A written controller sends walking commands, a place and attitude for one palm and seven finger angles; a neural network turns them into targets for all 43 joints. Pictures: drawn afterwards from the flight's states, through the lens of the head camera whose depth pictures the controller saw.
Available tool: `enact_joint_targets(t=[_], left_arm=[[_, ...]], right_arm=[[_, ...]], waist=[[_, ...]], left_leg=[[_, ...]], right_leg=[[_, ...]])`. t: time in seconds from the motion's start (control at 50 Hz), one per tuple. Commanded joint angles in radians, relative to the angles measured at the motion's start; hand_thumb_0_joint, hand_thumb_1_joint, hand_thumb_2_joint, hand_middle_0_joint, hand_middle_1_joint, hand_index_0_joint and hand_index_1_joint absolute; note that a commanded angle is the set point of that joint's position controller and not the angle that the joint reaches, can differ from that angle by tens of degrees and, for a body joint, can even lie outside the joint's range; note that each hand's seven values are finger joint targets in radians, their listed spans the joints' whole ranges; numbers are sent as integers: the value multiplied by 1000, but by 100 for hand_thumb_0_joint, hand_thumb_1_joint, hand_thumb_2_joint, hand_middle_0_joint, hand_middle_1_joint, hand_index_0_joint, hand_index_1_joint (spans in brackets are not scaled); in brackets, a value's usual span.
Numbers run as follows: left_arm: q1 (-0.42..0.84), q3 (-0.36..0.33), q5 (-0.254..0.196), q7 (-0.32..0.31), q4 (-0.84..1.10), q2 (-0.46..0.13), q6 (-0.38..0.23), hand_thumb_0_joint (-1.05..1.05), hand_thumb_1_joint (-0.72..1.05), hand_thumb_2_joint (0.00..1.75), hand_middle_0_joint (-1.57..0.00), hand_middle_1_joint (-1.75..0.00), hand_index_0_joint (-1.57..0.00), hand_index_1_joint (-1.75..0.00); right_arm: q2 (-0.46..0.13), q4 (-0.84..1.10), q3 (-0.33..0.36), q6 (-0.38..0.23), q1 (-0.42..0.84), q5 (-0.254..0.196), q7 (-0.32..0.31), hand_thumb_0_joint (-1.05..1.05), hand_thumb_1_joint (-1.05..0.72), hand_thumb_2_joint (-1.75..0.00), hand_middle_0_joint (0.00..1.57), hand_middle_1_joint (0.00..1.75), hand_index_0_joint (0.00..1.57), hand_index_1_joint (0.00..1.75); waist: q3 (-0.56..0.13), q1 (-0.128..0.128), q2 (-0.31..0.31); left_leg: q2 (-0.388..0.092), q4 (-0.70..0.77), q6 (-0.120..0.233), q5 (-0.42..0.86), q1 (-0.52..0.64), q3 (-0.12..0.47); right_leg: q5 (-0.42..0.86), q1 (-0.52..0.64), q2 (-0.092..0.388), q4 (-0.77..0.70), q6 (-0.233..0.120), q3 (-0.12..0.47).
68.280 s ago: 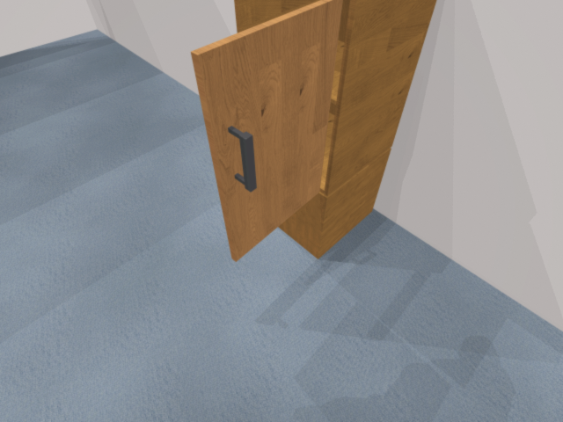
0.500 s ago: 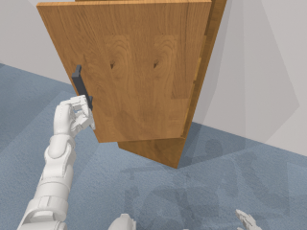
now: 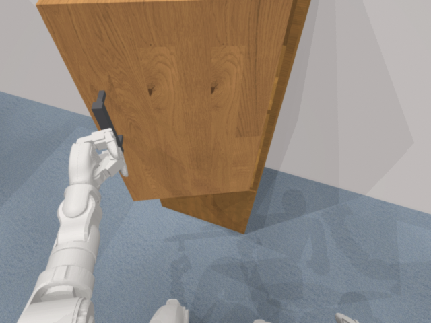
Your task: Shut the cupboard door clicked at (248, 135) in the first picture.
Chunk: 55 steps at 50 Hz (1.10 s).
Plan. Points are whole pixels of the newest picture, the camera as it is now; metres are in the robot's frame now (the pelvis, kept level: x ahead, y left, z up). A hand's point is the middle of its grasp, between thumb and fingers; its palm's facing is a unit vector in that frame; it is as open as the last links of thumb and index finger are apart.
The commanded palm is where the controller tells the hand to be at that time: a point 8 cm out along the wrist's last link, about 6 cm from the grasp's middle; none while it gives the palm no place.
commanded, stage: push the door shut along its arc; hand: left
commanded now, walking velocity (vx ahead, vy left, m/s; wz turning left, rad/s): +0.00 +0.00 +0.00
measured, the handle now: (110, 125) +0.48 +0.23 +0.08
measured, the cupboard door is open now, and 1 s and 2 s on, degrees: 26 13 1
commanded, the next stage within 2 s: pull the fist back off the door in 1.94 s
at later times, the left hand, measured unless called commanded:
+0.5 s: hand (125, 142) +0.43 +0.19 +0.08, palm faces +0.03 -1.00 -0.02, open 3.1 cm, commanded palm +0.43 +0.23 +0.08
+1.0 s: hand (136, 120) +0.49 +0.18 +0.08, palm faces -0.10 -1.00 -0.02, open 3.1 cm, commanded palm +0.50 +0.21 +0.08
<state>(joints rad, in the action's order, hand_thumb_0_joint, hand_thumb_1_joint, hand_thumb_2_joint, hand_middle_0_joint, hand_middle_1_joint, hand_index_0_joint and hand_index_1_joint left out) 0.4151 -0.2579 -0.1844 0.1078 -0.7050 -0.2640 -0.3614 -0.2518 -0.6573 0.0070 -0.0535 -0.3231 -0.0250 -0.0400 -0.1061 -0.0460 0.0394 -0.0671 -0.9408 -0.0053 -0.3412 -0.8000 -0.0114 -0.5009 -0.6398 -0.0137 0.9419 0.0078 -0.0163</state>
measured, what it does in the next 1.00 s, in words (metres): stands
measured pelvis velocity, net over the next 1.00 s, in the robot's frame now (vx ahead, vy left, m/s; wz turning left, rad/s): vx -0.02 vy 0.00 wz -0.01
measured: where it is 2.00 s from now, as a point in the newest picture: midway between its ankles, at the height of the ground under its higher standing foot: outside the picture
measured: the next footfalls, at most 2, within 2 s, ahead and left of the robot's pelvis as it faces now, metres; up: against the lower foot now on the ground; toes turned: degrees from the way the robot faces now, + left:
none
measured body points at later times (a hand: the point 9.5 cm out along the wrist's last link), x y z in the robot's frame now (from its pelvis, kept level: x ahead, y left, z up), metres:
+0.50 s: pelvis -0.01 +0.00 -0.01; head +0.06 +0.00 +0.44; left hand +0.43 +0.24 +0.09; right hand +0.07 -0.27 -0.13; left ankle +0.07 +0.12 -0.68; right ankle -0.02 -0.13 -0.68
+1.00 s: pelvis -0.02 +0.00 -0.03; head +0.09 +0.02 +0.41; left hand +0.49 +0.23 +0.09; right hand -0.01 -0.27 -0.14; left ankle +0.07 +0.12 -0.68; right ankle -0.02 -0.13 -0.68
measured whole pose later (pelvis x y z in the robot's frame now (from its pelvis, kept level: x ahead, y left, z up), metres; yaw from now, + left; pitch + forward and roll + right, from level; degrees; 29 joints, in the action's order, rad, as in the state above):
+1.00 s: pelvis -0.02 +0.00 -0.03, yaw -1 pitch +19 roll -4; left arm 0.99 -0.31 -0.12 0.32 -1.22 -0.52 -0.32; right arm -0.28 -0.70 -0.01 -0.07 -0.38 -0.01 -0.03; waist -0.12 -0.15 0.05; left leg -0.08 -1.09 0.00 -0.36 -1.08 0.03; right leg -0.52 -0.90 -0.03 1.08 0.01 -0.04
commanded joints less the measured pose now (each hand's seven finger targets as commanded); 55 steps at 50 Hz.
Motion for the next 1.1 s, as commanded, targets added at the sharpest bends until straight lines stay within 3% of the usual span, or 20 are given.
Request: enact_joint_targets(t=[0.0, 0.06, 0.14, 0.2, 0.26, 0.32, 0.36, 0.4, 0.46, 0.54, 0.6, 0.62, 0.78, 0.82, 0.84, 0.88, 0.96, 1.02, 1.06, 1.08], left_arm=[[376, -48, -4, -2, 189, -209, -53, 0, 90, 90, -130, -150, -130, -150], [395, -8, -4, -2, 209, -161, -54, 0, 90, 90, -130, -150, -130, -150], [495, 3, 10, 5, 146, -179, -56, 0, 90, 90, -130, -150, -130, -150], [557, -37, 17, 21, 99, -242, -65, 0, 90, 90, -130, -150, -130, -150], [641, -36, 16, 46, 27, -253, -69, 0, 90, 90, -130, -150, -130, -150], [647, -62, 15, 79, -33, -289, -73, 0, 90, 90, -130, -150, -130, -150], [664, -52, 10, 100, -48, -279, -76, 0, 90, 90, -130, -150, -130, -150], [734, -60, 10, 115, -76, -309, -80, 0, 90, 90, -130, -150, -130, -150], [782, -35, 11, 137, -101, -291, -80, 0, 90, 90, -130, -150, -130, -150], [858, -45, 17, 163, -146, -335, -73, 0, 90, 90, -130, -150, -130, -150], [923, -4, 22, 181, -157, -304, -69, 0, 90, 90, -130, -150, -130, -150], [936, -16, 22, 184, -178, -323, -62, 0, 90, 90, -130, -150, -130, -150], [1062, -39, 41, 209, -253, -399, -36, 0, 90, 90, -130, -150, -130, -150], [1080, -60, 49, 216, -235, -431, -44, 0, 90, 90, -130, -150, -130, -150], [1075, -30, 48, 223, -246, -395, -36, 0, 90, 90, -130, -150, -130, -150], [1081, -70, 52, 226, -276, -452, -25, 0, 90, 90, -130, -150, -130, -150], [1163, -46, 64, 231, -285, -443, -15, 0, 90, 90, -130, -150, -130, -150], [1184, -47, 68, 238, -278, -441, -12, 0, 90, 90, -130, -150, -130, -150], [1209, -65, 68, 241, -326, -467, 9, 0, 90, 90, -130, -150, -130, -150], [1204, -90, 75, 238, -343, -502, 15, 0, 90, 90, -130, -150, -130, -150]], right_arm=[[-144, 115, 46, -41, -13, -1, -12, 0, -90, -90, 20, 30, 20, 30], [-136, 122, 44, -43, 0, -4, -8, 0, -90, -90, 20, 30, 20, 30], [-139, 106, 39, -42, -6, -3, -12, 0, -90, -90, 20, 30, 20, 30], [-149, 101, 39, -39, -19, 0, -15, 0, -90, -90, 20, 30, 20, 30], [-147, 87, 35, -35, -27, 1, -16, 0, -90, -90, 20, 30, 20, 30], [-153, 90, 36, -29, -40, 1, -13, 0, -90, -90, 20, 30, 20, 30], [-153, 89, 41, -25, -48, -1, -12, 0, -90, -90, 20, 30, 20, 30], [-160, 80, 40, -22, -62, 0, -14, 0, -90, -90, 20, 30, 20, 30], [-163, 74, 43, -21, -73, -2, -12, 0, -90, -90, 20, 30, 20, 30], [-175, 54, 47, -19, -96, -1, -16, 0, -90, -90, 20, 30, 20, 30], [-177, 45, 49, -25, -113, 0, -16, 0, -90, -90, 20, 30, 20, 30], [-183, 36, 49, -26, -117, 0, -16, 0, -90, -90, 20, 30, 20, 30], [-197, 15, 45, -42, -157, 5, -12, 0, -90, -90, 20, 30, 20, 30], [-202, 17, 49, -46, -167, 7, -10, 0, -90, -90, 20, 30, 20, 30], [-196, 17, 47, -47, -167, 8, -7, 0, -90, -90, 20, 30, 20, 30], [-205, 13, 46, -44, -181, 8, -6, 0, -90, -90, 20, 30, 20, 30], [-207, 11, 42, -48, -195, 9, -2, 0, -90, -90, 20, 30, 20, 30], [-209, 15, 45, -51, -206, 12, 2, 0, -90, -90, 20, 30, 20, 30], [-212, 13, 39, -50, -215, 12, 2, 0, -90, -90, 20, 30, 20, 30], [-215, 14, 39, -47, -219, 15, 3, 0, -90, -90, 20, 30, 20, 30]], waist=[[-294, -12, -15], [-307, -13, 22], [-273, -44, -18], [-302, -35, 16], [-313, -51, 11], [-345, -42, 26], [-349, -52, 5], [-336, -68, 13], [-351, -80, 33], [-363, -104, 18], [-374, -124, 75], [-380, -128, 62], [-404, -155, 72], [-461, -146, 124], [-449, -155, 125], [-431, -156, 102], [-425, -179, 125], [-481, -181, 143], [-442, -194, 115], [-441, -186, 117]], left_leg=[[43, 115, 31, 102, 347, 30], [40, 121, 24, 107, 383, 34], [40, 111, 29, 77, 353, 39], [43, 102, 28, 74, 352, 43], [40, 85, 28, 91, 348, 47], [41, 71, 28, 115, 337, 45], [39, 61, 31, 122, 337, 44], [38, 49, 35, 103, 316, 50], [35, 41, 34, 101, 323, 56], [29, 24, 38, 75, 300, 66], [27, 13, 39, 68, 329, 76], [24, 12, 38, 58, 320, 81], [19, -22, 42, 31, 264, 87], [16, -29, 37, 72, 312, 95], [17, -33, 39, 74, 310, 93], [13, -37, 38, 69, 288, 95], [9, -46, 39, 62, 286, 103], [7, -56, 37, 107, 326, 114], [5, -60, 39, 87, 286, 114], [6, -62, 39, 84, 272, 112]], right_leg=[[256, -42, -32, -166, -17, -12], [251, -58, -30, -163, -19, -20], [233, -84, -28, -166, -15, -13], [218, -88, -27, -156, -21, -9], [236, -105, -24, -146, -20, -6], [255, -103, -24, -129, -23, -4], [265, -113, -26, -130, -20, -1], [242, -138, -28, -124, -22, 2], [227, -170, -28, -118, -22, 0], [191, -208, -29, -112, -20, 3], [166, -264, -32, -103, -26, -1], [157, -272, -30, -102, -24, -2], [121, -318, -34, -82, -24, 1], [137, -334, -35, -65, -31, -2], [139, -341, -37, -70, -30, -4], [134, -344, -41, -67, -31, -8], [124, -391, -42, -56, -30, -10], [143, -408, -44, -39, -34, -19], [132, -414, -46, -41, -31, -20], [127, -405, -47, -41, -33, -19]])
